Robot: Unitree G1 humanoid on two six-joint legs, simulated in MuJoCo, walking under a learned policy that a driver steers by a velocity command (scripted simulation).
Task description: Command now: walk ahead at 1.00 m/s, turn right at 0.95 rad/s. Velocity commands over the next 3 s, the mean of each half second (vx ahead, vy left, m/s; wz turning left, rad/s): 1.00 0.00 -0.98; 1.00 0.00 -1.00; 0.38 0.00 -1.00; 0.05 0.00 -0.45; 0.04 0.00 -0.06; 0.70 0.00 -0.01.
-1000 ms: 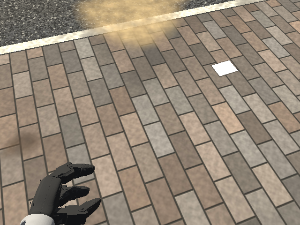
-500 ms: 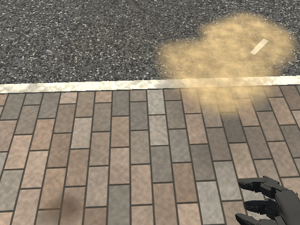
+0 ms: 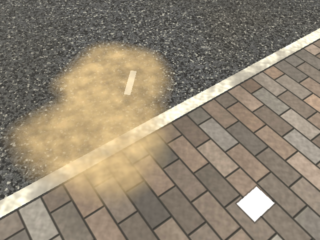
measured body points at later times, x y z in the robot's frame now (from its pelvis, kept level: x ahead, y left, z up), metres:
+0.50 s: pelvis +0.44 +0.04 +0.03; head +0.46 +0.04 +0.48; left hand +0.73 +0.22 -0.05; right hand +0.37 -0.26 -0.07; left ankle +0.48 +0.16 -0.70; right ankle +0.37 -0.04 -0.60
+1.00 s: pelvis +0.80 -0.22 +0.03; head +0.83 -0.24 +0.47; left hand +1.04 -0.05 -0.10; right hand +0.73 -0.53 -0.04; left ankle +1.01 -0.18 -0.63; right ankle +0.75 -0.19 -0.70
